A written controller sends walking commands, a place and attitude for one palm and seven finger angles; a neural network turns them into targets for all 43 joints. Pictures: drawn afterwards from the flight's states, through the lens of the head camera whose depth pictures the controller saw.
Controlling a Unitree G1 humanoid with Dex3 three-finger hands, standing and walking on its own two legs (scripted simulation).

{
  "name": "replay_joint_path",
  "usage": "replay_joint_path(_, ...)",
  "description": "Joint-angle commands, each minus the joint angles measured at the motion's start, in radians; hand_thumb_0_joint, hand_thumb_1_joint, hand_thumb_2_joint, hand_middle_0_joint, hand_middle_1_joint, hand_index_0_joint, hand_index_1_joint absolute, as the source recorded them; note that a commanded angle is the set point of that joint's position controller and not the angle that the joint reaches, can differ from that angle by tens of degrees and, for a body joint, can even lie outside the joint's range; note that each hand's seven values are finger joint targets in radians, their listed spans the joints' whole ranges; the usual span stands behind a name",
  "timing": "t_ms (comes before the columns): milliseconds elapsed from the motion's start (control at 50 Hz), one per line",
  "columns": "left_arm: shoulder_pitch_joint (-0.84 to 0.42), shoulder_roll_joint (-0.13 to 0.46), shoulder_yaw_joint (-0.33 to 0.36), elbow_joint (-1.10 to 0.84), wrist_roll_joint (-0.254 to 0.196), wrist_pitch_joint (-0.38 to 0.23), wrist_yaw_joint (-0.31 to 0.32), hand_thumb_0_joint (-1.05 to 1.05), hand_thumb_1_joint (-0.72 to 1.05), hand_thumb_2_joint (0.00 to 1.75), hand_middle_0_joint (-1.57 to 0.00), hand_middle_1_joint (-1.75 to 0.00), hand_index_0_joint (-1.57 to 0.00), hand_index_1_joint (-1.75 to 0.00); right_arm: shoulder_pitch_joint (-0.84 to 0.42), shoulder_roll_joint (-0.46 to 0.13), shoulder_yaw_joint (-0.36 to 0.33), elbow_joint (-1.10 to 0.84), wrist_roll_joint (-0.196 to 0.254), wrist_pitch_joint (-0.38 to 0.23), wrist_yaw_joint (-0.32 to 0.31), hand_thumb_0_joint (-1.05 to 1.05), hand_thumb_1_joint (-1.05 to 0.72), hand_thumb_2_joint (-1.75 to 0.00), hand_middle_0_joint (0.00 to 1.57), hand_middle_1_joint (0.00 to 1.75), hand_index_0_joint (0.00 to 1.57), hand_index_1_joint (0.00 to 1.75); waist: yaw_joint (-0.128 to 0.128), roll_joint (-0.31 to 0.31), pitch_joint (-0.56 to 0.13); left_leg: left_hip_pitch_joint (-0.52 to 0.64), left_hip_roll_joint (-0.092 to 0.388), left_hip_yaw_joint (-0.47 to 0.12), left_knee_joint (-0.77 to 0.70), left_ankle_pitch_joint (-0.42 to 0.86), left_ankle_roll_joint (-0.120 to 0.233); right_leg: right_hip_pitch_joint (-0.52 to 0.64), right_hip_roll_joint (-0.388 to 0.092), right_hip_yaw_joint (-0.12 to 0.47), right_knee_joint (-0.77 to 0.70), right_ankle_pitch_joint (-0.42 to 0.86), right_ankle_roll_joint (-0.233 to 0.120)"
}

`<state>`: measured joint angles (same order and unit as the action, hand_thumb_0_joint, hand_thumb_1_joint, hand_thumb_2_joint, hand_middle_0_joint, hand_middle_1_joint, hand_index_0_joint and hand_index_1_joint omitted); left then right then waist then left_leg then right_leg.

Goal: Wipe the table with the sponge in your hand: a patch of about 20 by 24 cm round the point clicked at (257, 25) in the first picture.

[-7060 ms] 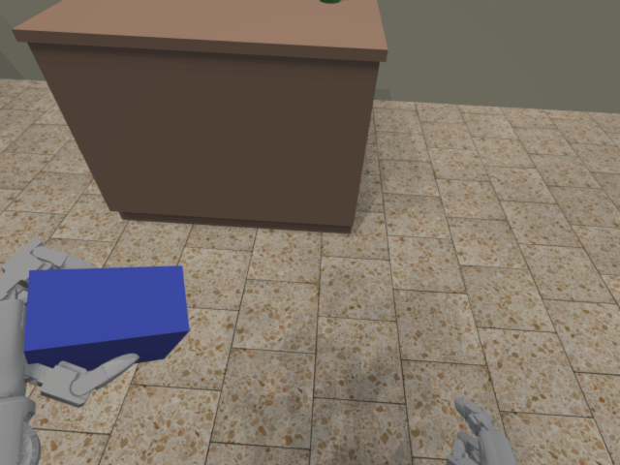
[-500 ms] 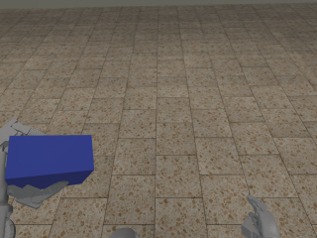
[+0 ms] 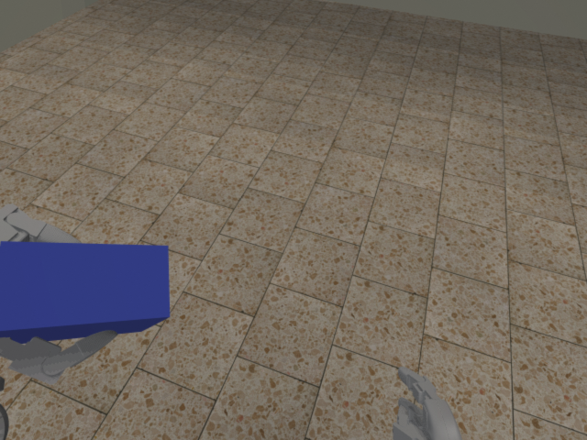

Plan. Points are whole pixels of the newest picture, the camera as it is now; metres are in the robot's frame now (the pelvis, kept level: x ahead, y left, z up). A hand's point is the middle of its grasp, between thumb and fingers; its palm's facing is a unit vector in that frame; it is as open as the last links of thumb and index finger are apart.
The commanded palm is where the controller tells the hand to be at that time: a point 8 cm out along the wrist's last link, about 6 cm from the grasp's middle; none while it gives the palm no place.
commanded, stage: turn to face it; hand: left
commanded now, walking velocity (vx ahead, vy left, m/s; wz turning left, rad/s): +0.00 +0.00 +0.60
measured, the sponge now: (109, 294) +0.22 +0.20 +0.16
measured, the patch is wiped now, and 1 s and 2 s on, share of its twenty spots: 0.00 0.00 0.00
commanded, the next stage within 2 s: none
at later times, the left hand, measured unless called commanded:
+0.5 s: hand out of the picture +0.04 +0.27 +0.16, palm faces +0.62 -0.68 -0.40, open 10.8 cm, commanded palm -0.03 +0.30 +0.17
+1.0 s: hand out of the picture -0.12 +0.22 +0.16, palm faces +0.77 -0.46 -0.44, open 10.8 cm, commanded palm -0.20 +0.22 +0.17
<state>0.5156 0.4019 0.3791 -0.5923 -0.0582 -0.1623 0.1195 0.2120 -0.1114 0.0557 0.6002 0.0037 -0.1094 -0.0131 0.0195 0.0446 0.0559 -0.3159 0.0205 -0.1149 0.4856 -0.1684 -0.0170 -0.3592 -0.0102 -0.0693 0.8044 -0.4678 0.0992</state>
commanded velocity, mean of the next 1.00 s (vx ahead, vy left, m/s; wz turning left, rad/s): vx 0.00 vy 0.00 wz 0.60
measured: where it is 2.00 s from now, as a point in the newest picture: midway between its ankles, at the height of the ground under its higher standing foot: outside the picture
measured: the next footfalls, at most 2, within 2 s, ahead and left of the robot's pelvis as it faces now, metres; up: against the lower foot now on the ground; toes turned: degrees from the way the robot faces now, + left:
right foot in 0.08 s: +0.01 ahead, -0.12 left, +0.00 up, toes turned -2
left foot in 0.46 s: -0.11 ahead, +0.11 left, +0.00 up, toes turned +22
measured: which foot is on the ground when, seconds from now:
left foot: down 0.00-0.08, up 0.10-0.44, down 0.46-0.80, up 0.82-1.00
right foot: up 0.00-0.06, down 0.08-0.46, up 0.48-0.78, down 0.80-1.00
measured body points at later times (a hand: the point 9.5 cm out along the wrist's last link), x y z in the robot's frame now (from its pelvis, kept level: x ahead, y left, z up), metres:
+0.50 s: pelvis -0.10 -0.02 -0.02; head -0.08 +0.01 +0.43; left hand +0.00 +0.31 +0.18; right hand +0.14 -0.22 -0.08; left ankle -0.15 +0.10 -0.74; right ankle -0.04 -0.12 -0.72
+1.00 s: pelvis -0.16 -0.10 +0.00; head -0.13 -0.09 +0.45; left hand -0.17 +0.24 +0.18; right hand +0.12 -0.19 -0.10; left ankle -0.24 +0.01 -0.66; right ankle -0.10 -0.15 -0.74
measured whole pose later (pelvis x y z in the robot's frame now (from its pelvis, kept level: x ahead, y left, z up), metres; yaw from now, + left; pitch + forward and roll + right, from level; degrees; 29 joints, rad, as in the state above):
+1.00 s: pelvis -0.16 -0.10 +0.00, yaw +36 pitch -2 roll +3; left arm 0.48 0.35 0.32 -0.50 -0.04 -0.13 0.13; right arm 0.17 -0.22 -0.01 0.63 0.00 -0.06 -0.07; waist 0.00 -0.02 0.09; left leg -0.48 0.01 0.05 1.09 -0.42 -0.07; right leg -0.23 -0.10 -0.19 0.50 -0.25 -0.04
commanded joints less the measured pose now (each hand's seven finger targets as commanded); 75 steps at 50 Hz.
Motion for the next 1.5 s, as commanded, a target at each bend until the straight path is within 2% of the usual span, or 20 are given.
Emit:
replay_joint_path(0,-0.069,0.119,0.083,-0.146,-0.018,-0.027,0.013,0.00,0.10,1.30,-1.20,-1.60,-1.20,-1.60,-0.085,-0.200,-0.091,-0.133,0.002,-0.039,-0.028,0.00,-0.90,-0.90,0.20,0.30,0.20,0.30,-0.005,0.156,-0.162,0.024,0.173,-0.188,-0.114,0.119,0.144,0.197,0.036,-0.019,-0.293,0.075,-0.005)
replay_joint_path(40,-0.112,0.145,0.083,-0.170,-0.003,-0.024,0.020,0.00,0.10,1.30,-1.20,-1.60,-1.20,-1.60,-0.097,-0.168,-0.077,-0.144,0.011,-0.028,-0.026,0.00,-0.90,-0.90,0.20,0.30,0.20,0.30,0.003,0.041,-0.176,-0.100,0.086,-0.108,0.034,-0.115,0.074,0.330,-0.105,0.074,-0.526,0.198,-0.073)
replay_joint_path(60,-0.130,0.214,0.119,-0.160,0.011,-0.016,0.034,0.00,0.10,1.30,-1.20,-1.60,-1.20,-1.60,-0.099,-0.145,-0.071,-0.156,0.007,-0.022,-0.029,0.00,-0.90,-0.90,0.20,0.30,0.20,0.30,0.000,-0.251,-0.154,-0.291,-0.045,0.058,0.307,-0.327,-0.009,0.387,-0.360,0.340,-0.577,0.240,-0.177)
replay_joint_path(80,-0.192,0.202,0.110,-0.168,-0.014,-0.014,0.045,0.00,0.10,1.30,-1.20,-1.60,-1.20,-1.60,-0.096,-0.187,-0.095,-0.156,0.013,-0.034,-0.037,0.00,-0.90,-0.90,0.20,0.30,0.20,0.30,0.003,-0.311,-0.131,-0.289,-0.055,0.066,0.581,-0.338,-0.038,0.236,-0.468,0.405,-0.591,0.267,-0.219)
replay_joint_path(180,-0.126,0.171,0.108,-0.153,0.002,-0.039,0.046,0.00,0.10,1.30,-1.20,-1.60,-1.20,-1.60,-0.164,-0.168,-0.084,-0.152,0.001,-0.010,-0.069,0.00,-0.90,-0.90,0.20,0.30,0.20,0.30,-0.015,-0.156,-0.078,-0.204,0.018,0.125,0.664,-0.252,-0.066,0.158,-0.341,0.038,-0.504,0.516,-0.205)
replay_joint_path(380,-0.056,0.141,0.114,-0.210,0.003,-0.059,0.079,0.00,0.10,1.30,-1.20,-1.60,-1.20,-1.60,-0.060,-0.179,-0.107,-0.176,-0.023,0.009,-0.077,0.00,-0.90,-0.90,0.20,0.30,0.20,0.30,-0.029,-0.143,-0.213,0.083,-0.021,0.252,-0.025,-0.145,-0.015,0.232,-0.334,-0.031,-0.242,0.587,-0.148)
replay_joint_path(400,-0.065,0.144,0.109,-0.231,-0.003,-0.068,0.078,0.00,0.10,1.30,-1.20,-1.60,-1.20,-1.60,-0.048,-0.191,-0.113,-0.180,-0.020,0.009,-0.077,0.00,-0.90,-0.90,0.20,0.30,0.20,0.30,-0.043,-0.060,-0.232,0.166,0.019,0.208,-0.087,-0.005,0.006,0.182,-0.290,-0.067,-0.094,0.570,-0.107)
replay_joint_path(440,-0.063,0.155,0.092,-0.301,-0.005,-0.102,0.060,0.00,0.10,1.30,-1.20,-1.60,-1.20,-1.60,-0.055,-0.238,-0.125,-0.195,-0.012,-0.018,-0.059,0.00,-0.90,-0.90,0.20,0.30,0.20,0.30,-0.024,0.321,-0.185,0.313,0.376,-0.263,-0.118,0.765,0.192,-0.201,-0.081,-0.065,0.248,-0.184,-0.017)
replay_joint_path(460,-0.055,0.181,0.117,-0.261,0.025,-0.105,0.046,0.00,0.10,1.30,-1.20,-1.60,-1.20,-1.60,-0.051,-0.220,-0.117,-0.167,-0.015,-0.032,-0.049,0.00,-0.90,-0.90,0.20,0.30,0.20,0.30,-0.036,0.327,-0.144,0.268,0.391,-0.319,-0.109,0.768,0.237,-0.278,-0.097,0.010,0.343,-0.196,-0.019)
replay_joint_path(560,-0.020,0.138,0.097,-0.296,0.011,-0.093,0.035,0.00,0.10,1.30,-1.20,-1.60,-1.20,-1.60,-0.056,-0.220,-0.122,-0.143,0.009,-0.066,-0.018,0.00,-0.90,-0.90,0.20,0.30,0.20,0.30,-0.032,0.248,-0.126,0.124,0.203,-0.080,-0.114,0.437,0.154,-0.126,-0.045,-0.016,0.211,0.016,-0.001)
replay_joint_path(740,-0.099,0.113,0.077,-0.115,-0.012,-0.031,0.013,0.00,0.10,1.30,-1.20,-1.60,-1.20,-1.60,-0.097,-0.193,-0.088,-0.136,0.009,-0.042,-0.031,0.00,-0.90,-0.90,0.20,0.30,0.20,0.30,0.002,0.131,-0.129,-0.071,0.155,-0.152,-0.068,0.000,0.123,0.261,0.008,-0.019,-0.363,0.134,-0.011)
replay_joint_path(800,-0.194,0.189,0.103,-0.102,-0.010,-0.010,0.040,0.00,0.10,1.30,-1.20,-1.60,-1.20,-1.60,-0.091,-0.191,-0.098,-0.148,0.012,-0.042,-0.041,0.00,-0.90,-0.90,0.20,0.30,0.20,0.30,-0.003,-0.343,-0.121,-0.271,-0.055,0.056,0.629,-0.354,-0.032,0.208,-0.468,0.434,-0.597,0.237,-0.206)
replay_joint_path(880,-0.155,0.160,0.087,-0.143,0.006,-0.035,0.039,0.00,0.10,1.30,-1.20,-1.60,-1.20,-1.60,-0.169,-0.165,-0.078,-0.140,-0.001,-0.016,-0.054,0.00,-0.90,-0.90,0.20,0.30,0.20,0.30,-0.017,-0.170,-0.087,-0.244,-0.003,0.107,0.803,-0.236,-0.066,0.153,-0.341,0.089,-0.522,0.411,-0.201)
replay_joint_path(1040,-0.021,0.159,0.138,-0.184,0.006,-0.053,0.078,0.00,0.10,1.30,-1.20,-1.60,-1.20,-1.60,-0.111,-0.166,-0.098,-0.183,-0.022,-0.005,-0.076,0.00,-0.90,-0.90,0.20,0.30,0.20,0.30,0.021,-0.204,-0.180,-0.063,0.015,0.232,0.218,-0.326,-0.022,0.279,-0.369,0.038,-0.411,0.570,-0.223)
replay_joint_path(1100,-0.034,0.140,0.124,-0.212,-0.001,-0.060,0.079,0.00,0.10,1.30,-1.20,-1.60,-1.20,-1.60,-0.053,-0.179,-0.111,-0.180,-0.019,0.011,-0.067,0.00,-0.90,-0.90,0.20,0.30,0.20,0.30,-0.036,-0.147,-0.240,0.096,-0.024,0.247,-0.052,-0.120,-0.014,0.256,-0.334,-0.024,-0.212,0.622,-0.147)
replay_joint_path(1140,-0.029,0.150,0.113,-0.282,-0.017,-0.086,0.070,0.00,0.10,1.30,-1.20,-1.60,-1.20,-1.60,-0.073,-0.230,-0.127,-0.202,-0.012,-0.004,-0.065,0.00,-0.90,-0.90,0.20,0.30,0.20,0.30,-0.038,0.230,-0.217,0.293,0.250,-0.103,-0.128,0.506,0.114,-0.070,-0.142,-0.105,0.153,0.173,-0.031)
replay_joint_path(1180,-0.040,0.206,0.148,-0.288,0.027,-0.113,0.042,0.00,0.10,1.30,-1.20,-1.60,-1.20,-1.60,-0.065,-0.223,-0.122,-0.178,-0.013,-0.030,-0.042,0.00,-0.90,-0.90,0.20,0.30,0.20,0.30,-0.038,0.346,-0.154,0.291,0.394,-0.318,-0.091,0.834,0.250,-0.310,-0.095,0.009,0.354,-0.220,-0.014)
replay_joint_path(1260,0.004,0.138,0.098,-0.294,0.016,-0.101,0.031,0.00,0.10,1.30,-1.20,-1.60,-1.20,-1.60,-0.055,-0.224,-0.130,-0.147,0.014,-0.060,-0.012,0.00,-0.90,-0.90,0.20,0.30,0.20,0.30,-0.033,0.236,-0.128,0.178,0.223,-0.074,-0.090,0.496,0.165,-0.188,-0.056,-0.009,0.248,0.009,-0.006)
replay_joint_path(1440,-0.070,0.123,0.087,-0.133,-0.011,-0.043,0.014,0.00,0.10,1.30,-1.20,-1.60,-1.20,-1.60,-0.081,-0.203,-0.097,-0.133,0.010,-0.049,-0.029,0.00,-0.90,-0.90,0.20,0.30,0.20,0.30,-0.006,0.160,-0.133,0.007,0.190,-0.164,-0.057,0.173,0.149,0.175,0.020,-0.021,-0.257,0.097,0.003)
replay_joint_path(1480,-0.128,0.155,0.096,-0.116,0.006,-0.031,0.019,0.00,0.10,1.30,-1.20,-1.60,-1.20,-1.60,-0.090,-0.175,-0.085,-0.137,0.015,-0.041,-0.031,0.00,-0.90,-0.90,0.20,0.30,0.20,0.30,0.001,-0.058,-0.145,-0.128,0.083,-0.066,0.130,-0.141,0.067,0.320,-0.141,0.100,-0.513,0.252,-0.062)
